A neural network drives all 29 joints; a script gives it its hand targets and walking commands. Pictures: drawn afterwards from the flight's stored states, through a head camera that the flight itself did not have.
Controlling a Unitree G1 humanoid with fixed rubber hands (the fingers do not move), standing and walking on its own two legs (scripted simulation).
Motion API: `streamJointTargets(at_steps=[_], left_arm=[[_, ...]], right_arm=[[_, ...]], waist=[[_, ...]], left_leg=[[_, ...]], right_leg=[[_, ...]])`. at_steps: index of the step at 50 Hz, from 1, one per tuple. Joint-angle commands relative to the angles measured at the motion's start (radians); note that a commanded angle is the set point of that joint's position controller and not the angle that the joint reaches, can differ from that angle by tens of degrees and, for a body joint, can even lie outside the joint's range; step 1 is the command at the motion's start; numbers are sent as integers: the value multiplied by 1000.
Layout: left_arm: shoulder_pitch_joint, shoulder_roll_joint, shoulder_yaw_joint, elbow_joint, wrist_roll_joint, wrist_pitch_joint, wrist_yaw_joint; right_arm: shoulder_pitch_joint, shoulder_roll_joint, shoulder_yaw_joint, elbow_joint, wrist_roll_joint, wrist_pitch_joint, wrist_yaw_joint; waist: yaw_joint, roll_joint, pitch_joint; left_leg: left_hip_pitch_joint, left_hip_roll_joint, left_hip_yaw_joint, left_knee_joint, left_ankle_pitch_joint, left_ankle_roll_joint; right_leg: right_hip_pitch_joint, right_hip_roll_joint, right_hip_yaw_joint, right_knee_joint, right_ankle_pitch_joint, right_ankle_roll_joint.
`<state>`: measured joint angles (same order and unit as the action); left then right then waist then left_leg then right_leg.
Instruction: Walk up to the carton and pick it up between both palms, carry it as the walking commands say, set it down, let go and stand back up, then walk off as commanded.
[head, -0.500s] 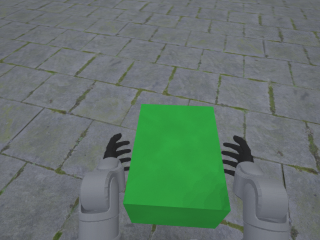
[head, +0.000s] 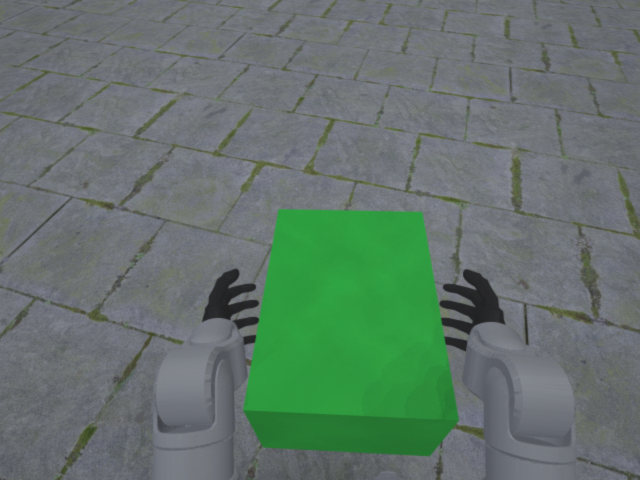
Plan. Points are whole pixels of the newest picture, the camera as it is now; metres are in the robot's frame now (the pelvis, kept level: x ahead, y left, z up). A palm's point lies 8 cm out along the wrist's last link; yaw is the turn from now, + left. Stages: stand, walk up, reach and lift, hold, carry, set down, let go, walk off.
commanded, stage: carry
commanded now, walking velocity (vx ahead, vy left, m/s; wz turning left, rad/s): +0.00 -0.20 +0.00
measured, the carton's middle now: (347, 322) +0.34 -0.01 -0.01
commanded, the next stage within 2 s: none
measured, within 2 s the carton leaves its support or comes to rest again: neither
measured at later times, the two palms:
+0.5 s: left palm (305, 415) +0.20 +0.04 +0.09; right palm (612, 410) +0.20 -0.25 +0.09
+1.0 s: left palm out of the picture +0.12 -0.07 +0.10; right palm out of the picture +0.13 -0.36 +0.10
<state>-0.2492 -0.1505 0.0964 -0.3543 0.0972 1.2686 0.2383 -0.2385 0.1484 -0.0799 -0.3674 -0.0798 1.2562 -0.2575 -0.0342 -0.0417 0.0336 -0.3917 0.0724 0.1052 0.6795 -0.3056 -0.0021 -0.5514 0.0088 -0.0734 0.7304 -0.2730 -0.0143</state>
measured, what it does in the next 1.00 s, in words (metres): steps to the right: right foot, then left foot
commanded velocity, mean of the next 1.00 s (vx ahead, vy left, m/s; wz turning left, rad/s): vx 0.00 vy -0.18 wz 0.00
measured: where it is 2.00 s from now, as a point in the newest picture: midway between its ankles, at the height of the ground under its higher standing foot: outside the picture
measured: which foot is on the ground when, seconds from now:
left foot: down 0.00-0.14, up 0.16-0.32, down 0.34-0.56, up 0.58-0.72, down 0.74-1.00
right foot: up 0.00-0.10, down 0.12-0.36, up 0.38-0.50, down 0.52-0.78, up 0.80-0.94, down 0.96-1.00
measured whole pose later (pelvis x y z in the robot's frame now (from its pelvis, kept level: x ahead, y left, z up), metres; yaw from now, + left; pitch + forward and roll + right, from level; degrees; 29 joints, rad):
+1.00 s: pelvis -0.16 -0.22 +0.00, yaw -1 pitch +1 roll -2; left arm -0.24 -0.15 0.09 -0.41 0.07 1.27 0.26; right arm -0.26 0.15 -0.07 -0.39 -0.10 1.25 -0.26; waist 0.03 0.04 0.04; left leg -0.42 0.20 0.05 0.68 -0.27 -0.09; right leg -0.42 0.01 -0.05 0.58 -0.15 0.01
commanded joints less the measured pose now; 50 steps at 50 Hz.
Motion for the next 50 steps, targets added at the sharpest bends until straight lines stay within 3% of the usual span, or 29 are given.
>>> streamJointTargets(at_steps=[1,3,5,7,8,9,11,12,13,16,17,19,20,23,26,27,28,29,30,36,37,38,40,41,43,46,48,49,50], left_arm=[[-541,-1053,-664,-217,-400,-52,-259],[-562,-1051,-669,-283,-443,-65,-254],[-580,-1038,-678,-324,-472,-79,-259],[-557,-1050,-687,-307,-491,-67,-263],[-549,-1041,-683,-262,-497,-59,-270],[-452,-1040,-661,-198,-492,-55,-268],[-391,-1031,-640,-149,-474,-42,-271],[-430,-1028,-640,-209,-472,-51,-272],[-446,-1020,-641,-235,-460,-61,-266],[-459,-1033,-632,-222,-441,-58,-261],[-444,-1014,-630,-223,-431,-56,-257],[-424,-1036,-642,-223,-407,-57,-251],[-493,-1029,-669,-273,-425,-69,-259],[-544,-1043,-708,-284,-459,-61,-262],[-496,-1064,-686,-257,-480,-61,-269],[-506,-1043,-683,-254,-475,-51,-265],[-491,-1032,-687,-225,-485,-44,-268],[-469,-1011,-680,-198,-474,-41,-271],[-433,-1052,-676,-170,-480,-45,-273],[-496,-1015,-619,-221,-418,-47,-258],[-475,-1002,-597,-177,-398,-39,-256],[-432,-1015,-586,-148,-396,-40,-256],[-530,-1056,-668,-244,-426,-50,-254],[-632,-1053,-698,-273,-440,-56,-260],[-535,-1058,-677,-206,-414,-48,-250],[-531,-1057,-685,-273,-473,-69,-259],[-490,-1055,-694,-251,-481,-55,-260],[-537,-1052,-702,-245,-490,-46,-263],[-554,-1012,-702,-276,-498,-47,-269]], right_arm=[[-548,1076,625,-184,412,-55,290],[-520,1091,615,-192,416,-59,292],[-528,1084,625,-242,424,-72,276],[-409,1045,590,-203,377,-66,259],[-393,1011,570,-201,346,-63,248],[-395,979,600,-233,349,-55,244],[-432,978,606,-216,368,-50,249],[-460,1011,620,-213,390,-54,257],[-416,1019,610,-180,391,-52,265],[-460,1052,623,-178,415,-48,275],[-456,1029,615,-197,415,-47,278],[-470,1048,612,-175,421,-60,282],[-463,1057,611,-189,413,-69,283],[-450,1058,601,-195,388,-61,287],[-485,1050,616,-257,396,-65,268],[-434,1014,578,-206,376,-58,264],[-399,983,574,-194,354,-53,257],[-382,975,579,-195,346,-51,255],[-422,974,598,-233,357,-50,262],[-482,1055,617,-124,419,-30,286],[-520,1033,626,-155,422,-29,283],[-560,1026,636,-192,431,-34,279],[-483,1050,578,-141,404,-51,286],[-513,1069,574,-134,397,-56,289],[-524,1068,606,-168,407,-54,294],[-520,1056,602,-274,413,-76,277],[-430,1028,578,-222,380,-66,263],[-399,1011,553,-165,353,-61,257],[-344,987,535,-140,335,-57,257]], waist=[[34,285,-429],[38,254,-468],[41,201,-539],[30,89,-543],[27,-165,-521],[43,-325,-539],[48,-225,-554],[51,-131,-592],[48,-134,-588],[39,-116,-601],[30,-41,-590],[27,383,-597],[27,360,-542],[32,220,-471],[39,152,-542],[31,208,-539],[24,33,-532],[30,-226,-503],[43,-262,-519],[41,-88,-534],[31,-147,-510],[31,-98,-499],[22,420,-500],[23,371,-422],[41,248,-431],[35,256,-540],[35,247,-552],[26,176,-526],[29,10,-529]], left_leg=[[186,434,-483,-390,-77,201],[241,297,-261,-265,273,92],[240,227,-135,-110,497,50],[95,139,-67,-2,185,8],[-142,50,9,97,-126,-41],[-162,-5,7,221,-292,-60],[-103,-6,-28,247,-249,-42],[-60,-14,-18,267,-208,-17],[-50,-14,-6,187,-163,-21],[155,14,-41,-76,14,26],[310,66,-90,-203,64,45],[368,522,-645,-373,211,224],[285,496,-592,-341,155,234],[242,333,-340,-307,219,129],[238,217,-130,-104,425,46],[185,166,-65,-46,284,6],[60,126,-57,34,152,-32],[-162,33,20,109,-183,-68],[-130,4,-7,239,-315,-61],[161,8,-17,21,-62,16],[265,1,11,-109,-31,33],[313,51,-47,-221,-24,45],[265,501,-663,-438,-144,210],[183,501,-604,-443,-172,231],[279,396,-392,-359,122,153],[325,255,-170,-178,604,75],[303,196,-70,-70,497,26],[195,156,-48,-23,328,-2],[-55,81,-5,28,-30,-39]], right_leg=[[-52,-106,158,181,-84,31],[55,-85,117,16,-47,20],[247,-31,46,-208,-7,19],[425,-52,97,-356,71,-7],[532,-242,309,-394,201,-70],[503,-319,418,-347,441,-129],[470,-294,315,-273,577,-141],[455,-281,290,-285,481,-135],[489,-250,243,-248,593,-131],[340,-237,205,-251,390,-95],[200,-186,160,-235,272,-46],[-16,-43,44,94,-166,38],[-18,-127,175,105,-126,22],[3,-62,94,79,-74,29],[258,-14,34,-254,5,10],[327,-20,47,-304,64,7],[454,-116,169,-334,293,-22],[521,-287,342,-330,366,-83],[432,-315,418,-340,398,-132],[222,-207,187,-320,44,-81],[127,-160,146,-377,-112,-13],[122,-120,112,-353,-72,12],[-44,-40,63,94,-137,37],[-71,-95,126,160,-107,44],[-89,-70,102,168,-93,50],[126,-39,58,-67,-53,45],[264,-8,8,-306,27,32],[377,-40,44,-385,117,29],[544,-174,181,-384,171,-12]])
